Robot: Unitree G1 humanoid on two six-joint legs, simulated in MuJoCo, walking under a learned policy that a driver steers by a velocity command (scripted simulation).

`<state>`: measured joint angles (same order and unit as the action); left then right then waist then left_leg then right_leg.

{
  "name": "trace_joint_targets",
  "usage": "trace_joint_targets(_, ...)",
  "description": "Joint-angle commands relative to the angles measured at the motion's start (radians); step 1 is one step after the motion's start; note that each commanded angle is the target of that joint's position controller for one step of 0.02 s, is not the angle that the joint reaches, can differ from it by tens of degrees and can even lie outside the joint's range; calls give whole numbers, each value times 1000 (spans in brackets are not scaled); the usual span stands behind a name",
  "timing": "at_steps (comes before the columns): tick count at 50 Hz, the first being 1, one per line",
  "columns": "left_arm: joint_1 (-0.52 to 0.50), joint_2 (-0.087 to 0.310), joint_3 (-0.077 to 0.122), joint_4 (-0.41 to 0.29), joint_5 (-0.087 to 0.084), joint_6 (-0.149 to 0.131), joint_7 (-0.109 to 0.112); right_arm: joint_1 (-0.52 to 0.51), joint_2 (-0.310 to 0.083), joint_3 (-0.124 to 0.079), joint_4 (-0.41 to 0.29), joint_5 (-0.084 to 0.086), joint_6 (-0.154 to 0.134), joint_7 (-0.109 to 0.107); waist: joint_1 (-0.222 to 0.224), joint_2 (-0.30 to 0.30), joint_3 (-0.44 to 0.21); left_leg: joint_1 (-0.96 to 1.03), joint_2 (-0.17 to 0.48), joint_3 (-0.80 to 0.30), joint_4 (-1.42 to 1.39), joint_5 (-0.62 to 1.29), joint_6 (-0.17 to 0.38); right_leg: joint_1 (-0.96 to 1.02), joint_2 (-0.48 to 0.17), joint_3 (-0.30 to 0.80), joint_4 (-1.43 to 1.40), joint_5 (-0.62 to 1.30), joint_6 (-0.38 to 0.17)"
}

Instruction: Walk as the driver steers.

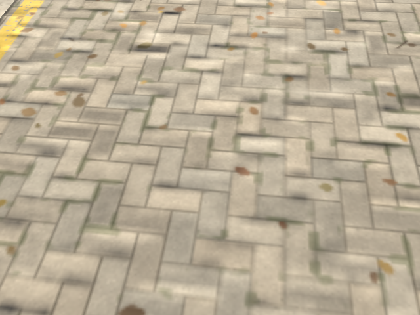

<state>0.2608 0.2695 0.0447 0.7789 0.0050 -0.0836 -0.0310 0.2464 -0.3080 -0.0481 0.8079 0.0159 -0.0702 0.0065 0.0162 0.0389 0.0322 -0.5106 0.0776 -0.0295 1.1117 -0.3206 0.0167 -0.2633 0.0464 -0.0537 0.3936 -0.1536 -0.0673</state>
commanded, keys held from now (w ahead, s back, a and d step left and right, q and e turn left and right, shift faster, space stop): w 0.18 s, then w+e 0.52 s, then s+e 0.30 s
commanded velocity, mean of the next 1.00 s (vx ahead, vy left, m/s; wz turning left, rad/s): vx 0.40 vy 0.00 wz -0.35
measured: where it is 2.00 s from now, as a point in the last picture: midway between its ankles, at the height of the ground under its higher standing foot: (281, 260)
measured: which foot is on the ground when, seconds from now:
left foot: up 0.00-0.32, down 0.34-0.84, up 0.86-1.00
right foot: down 0.00-0.36, up 0.38-0.82, down 0.84-1.00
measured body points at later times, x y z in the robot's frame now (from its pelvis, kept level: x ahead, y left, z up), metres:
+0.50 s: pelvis +0.27 +0.06 +0.00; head +0.30 +0.07 +0.45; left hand +0.36 +0.34 -0.13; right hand +0.37 -0.22 -0.11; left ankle +0.32 +0.16 -0.74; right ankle +0.21 -0.08 -0.66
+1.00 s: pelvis +0.47 -0.02 -0.02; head +0.53 -0.06 +0.43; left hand +0.74 +0.18 -0.10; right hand +0.50 -0.33 -0.14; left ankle +0.47 +0.15 -0.64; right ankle +0.55 -0.12 -0.74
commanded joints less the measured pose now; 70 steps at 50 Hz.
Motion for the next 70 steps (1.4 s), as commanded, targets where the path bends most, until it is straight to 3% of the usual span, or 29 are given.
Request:
trace_joint_targets(1, -17, 138, 34, -45, -4, -27, 5, 29, -52, -15, -54, -9, 9, -7, -31, -108, -42, -113, 63, -32, -73, 88, -26, 93, -274, 257, -250, 175, -191)
trace_joint_targets(7, 52, 173, 43, 4, -14, -13, 25, -173, -20, -1, -102, -9, -6, 6, 33, -93, 12, -105, 31, 6, -442, 394, -38, 120, -224, 124, -278, 171, -141)
trace_joint_targets(11, 130, 184, 48, 51, -26, 6, 28, -287, -30, -2, -145, -1, -18, 24, 68, -90, 43, -106, 3, 2, -558, 385, -22, 212, -268, 155, -231, 158, -136)
trace_joint_targets(14, 123, 202, 57, 63, -31, 23, 38, -266, -64, -13, -148, -2, -32, 35, 30, -111, 29, -43, -16, -10, -618, 293, 5, 272, -302, 207, -154, 208, -113)
trace_joint_targets(16, 94, 197, 54, 60, -29, 31, 41, -106, -111, -40, -102, -5, -39, 27, -63, -111, -63, 206, -55, 31, -665, 261, 39, 240, -251, 183, 20, 385, -78)
trace_joint_targets(17, 94, 147, 35, 47, -15, 29, 40, 58, -167, -63, -65, -17, -39, 17, -131, -76, -198, 480, 22, -29, -616, 283, 83, 114, -192, 144, 248, 311, -43)
trace_joint_targets(18, 198, 41, 4, 21, -5, 14, 37, 174, -266, -88, -51, -32, -30, 8, -119, 141, -367, 888, 281, -384, -613, 205, 206, -258, -49, 63, 628, -63, 33)
trace_joint_targets(19, 207, 56, 4, 27, -28, -1, 35, 208, -211, -75, -40, -24, -22, 11, -133, 252, -439, 922, 353, -672, -774, -1, 261, -421, -5, 160, 813, -446, 46)
trace_joint_targets(20, 125, 158, 34, 14, -55, -4, 35, 144, -145, -54, -45, -17, -22, 9, -135, 142, -274, 793, 318, -557, -813, -116, 212, -501, -66, 195, 890, -391, 37)
trace_joint_targets(23, 51, 137, 46, -5, -36, 19, 41, -38, -49, -26, -51, -23, -32, 9, -45, 94, -59, 441, 216, -245, -911, 52, 152, -417, -175, 164, 789, -178, 38)
trace_joint_targets(28, 35, 76, 43, -27, -31, 62, 41, -66, -75, -43, -15, -34, -54, 1, -5, 39, -1, 352, 192, -11, -990, 292, 168, -410, -195, 167, 690, -16, 66)
trace_joint_targets(35, -176, 39, 24, -107, -25, 49, -3, 5, -134, -60, 24, -19, -28, -20, -80, -8, 57, 462, 190, 173, -996, 370, 146, -409, -170, 62, 327, 199, 51)
trace_joint_targets(37, -214, 47, 26, -137, -14, 48, -16, -3, -145, -64, 28, -11, -5, -26, -78, -7, 80, 508, 191, 215, -914, 600, 127, -399, -143, 22, 254, 170, 39)
trace_joint_targets(40, -91, 105, 57, -136, -7, 46, -34, -27, -180, -75, 15, 14, 25, -44, -2, 59, -29, 554, 181, 238, -676, 980, 80, -215, -46, -48, 218, 62, 1)
trace_joint_targets(42, 143, 208, 107, -79, -5, 46, -11, -39, -150, -63, 1, 19, 25, -42, 126, -19, -156, 412, 88, 263, -280, 773, -11, 137, -5, -8, 49, 323, -64)
trace_joint_targets(43, 134, 305, 116, -83, 1, 53, 16, 54, -6, -21, -25, -55, 18, -28, 20, -314, -244, 74, -28, 244, 67, -254, -77, 448, -253, 295, 177, 932, -159)
trace_joint_targets(44, 73, 329, 105, -155, 28, 46, 9, 134, -36, -10, -34, -39, 5, -14, -6, -303, -471, -117, -158, 37, 368, -480, -118, 611, -482, 717, 123, 1031, -401)
trace_joint_targets(45, 36, 262, 95, -186, 19, 50, 1, 31, -128, -30, -29, -9, 6, -11, 67, -110, -497, -114, -95, -78, 374, -370, -94, 549, -422, 605, 76, 945, -354)
trace_joint_targets(46, -28, 226, 85, -189, -1, 51, 2, -38, -122, -29, -59, 3, 15, -19, 47, -83, -373, -152, -66, -66, 307, -278, -76, 438, -363, 498, 59, 794, -298)
trace_joint_targets(47, -70, 190, 76, -186, -17, 58, 9, -53, -109, -29, -44, -10, 30, -37, 19, -18, -270, -148, -34, -61, 241, -209, -81, 298, -315, 438, 30, 656, -246)
trace_joint_targets(49, -108, 177, 68, -194, -3, 77, 22, -41, -125, -38, -47, -15, 69, -49, -27, -77, -190, -36, -30, -71, 169, -156, -82, 73, -275, 405, -27, 530, -219)
trace_joint_targets(55, -121, 205, 71, -203, 3, 98, 57, -35, -81, -33, -48, -24, 104, -76, -34, -116, -219, -22, -101, -81, 91, -88, -121, -4, -241, 391, -16, 571, -196)
trace_joint_targets(59, -173, 192, 65, -220, -13, 112, 76, -74, -82, -35, -78, -18, 97, -59, -36, -206, -191, 12, -88, -57, -161, 27, -116, -58, -150, 456, -122, -301, -124)
trace_joint_targets(64, -117, 195, 74, -203, -14, 121, 71, -6, -86, -39, -68, -5, 57, -28, -38, -267, -157, 244, -128, 10, -468, -83, -57, -111, -144, 523, -142, -489, -98)
trace_joint_targets(66, -150, 155, 65, -213, -31, 126, 73, 138, -108, -51, -12, -12, 46, -26, -112, -196, -89, 443, -56, -24, -759, -38, 16, -271, -49, 462, -24, -548, -13)
trace_joint_targets(67, -85, 58, 46, -198, -33, 126, 71, 162, -156, -59, -7, -20, 42, -27, -67, 56, -117, 536, 205, -274, -810, -209, 63, -393, 55, 273, 359, -486, 26)
trace_joint_targets(68, -139, 111, 60, -263, -33, 102, 60, 87, -246, -77, -43, -61, 31, -15, -43, 214, 14, 400, 343, -610, -945, -419, 181, -627, 83, 226, 488, -363, 28)
trace_joint_targets(69, -176, 179, 76, -266, -30, 87, 55, 12, -225, -79, -69, -64, 14, -23, -25, 187, 79, 341, 348, -613, -976, -491, 206, -657, 11, 269, 581, -261, 29)
trace_joint_targets(70, -144, 200, 85, -240, -24, 86, 48, -40, -167, -66, -80, -40, 4, -36, -6, 158, 85, 360, 285, -489, -975, -408, 155, -650, 2, 261, 627, -163, 40)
